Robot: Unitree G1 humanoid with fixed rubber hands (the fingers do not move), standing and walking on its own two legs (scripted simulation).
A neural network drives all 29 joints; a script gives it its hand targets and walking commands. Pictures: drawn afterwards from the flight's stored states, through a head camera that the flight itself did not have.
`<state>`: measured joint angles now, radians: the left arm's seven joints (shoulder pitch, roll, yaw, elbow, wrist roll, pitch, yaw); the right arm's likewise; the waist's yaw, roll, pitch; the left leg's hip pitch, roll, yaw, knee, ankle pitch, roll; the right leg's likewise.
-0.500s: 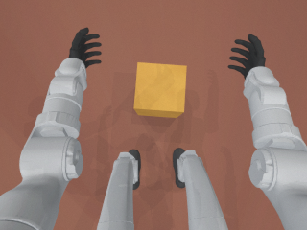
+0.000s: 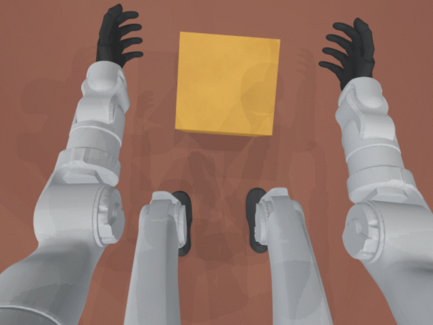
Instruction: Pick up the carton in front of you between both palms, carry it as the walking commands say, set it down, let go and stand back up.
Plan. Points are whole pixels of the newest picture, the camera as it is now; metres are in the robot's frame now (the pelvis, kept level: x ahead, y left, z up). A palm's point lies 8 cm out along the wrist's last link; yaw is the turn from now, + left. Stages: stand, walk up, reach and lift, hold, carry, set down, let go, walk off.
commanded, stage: reach and lift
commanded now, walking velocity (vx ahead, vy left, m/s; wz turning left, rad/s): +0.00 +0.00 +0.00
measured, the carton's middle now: (224, 94) +0.50 -0.01 -0.41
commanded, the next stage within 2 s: none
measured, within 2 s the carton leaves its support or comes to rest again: leaves its support in 1.36 s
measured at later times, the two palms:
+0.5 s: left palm (145, 82) +0.51 +0.17 -0.33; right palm (305, 90) +0.50 -0.19 -0.33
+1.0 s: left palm (154, 84) +0.51 +0.15 -0.34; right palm (295, 91) +0.49 -0.17 -0.33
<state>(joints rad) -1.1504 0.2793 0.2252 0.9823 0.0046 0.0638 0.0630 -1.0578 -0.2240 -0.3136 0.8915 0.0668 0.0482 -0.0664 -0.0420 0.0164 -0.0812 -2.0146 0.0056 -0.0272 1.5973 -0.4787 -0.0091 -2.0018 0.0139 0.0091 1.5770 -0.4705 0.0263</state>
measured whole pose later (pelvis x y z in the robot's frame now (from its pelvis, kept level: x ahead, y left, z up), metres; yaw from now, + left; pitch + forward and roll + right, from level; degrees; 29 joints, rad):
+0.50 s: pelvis -0.04 +0.00 -0.16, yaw +1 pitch +38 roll -1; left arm -1.50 0.41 0.00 1.17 -0.23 0.06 0.11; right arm -1.44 -0.34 -0.15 1.15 0.24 0.03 -0.13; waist -0.05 -0.01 0.35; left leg -2.29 -0.02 -0.03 2.14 -0.51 -0.02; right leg -2.28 0.01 0.01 2.14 -0.52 0.03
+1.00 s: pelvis -0.03 +0.00 -0.16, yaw +0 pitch +39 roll -1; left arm -1.46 0.36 -0.01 1.20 -0.23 0.02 0.11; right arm -1.40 -0.29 -0.06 1.13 0.28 0.01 -0.14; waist -0.05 0.00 0.32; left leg -2.29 0.00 -0.03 2.18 -0.56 -0.02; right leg -2.29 0.03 0.01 2.17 -0.55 0.04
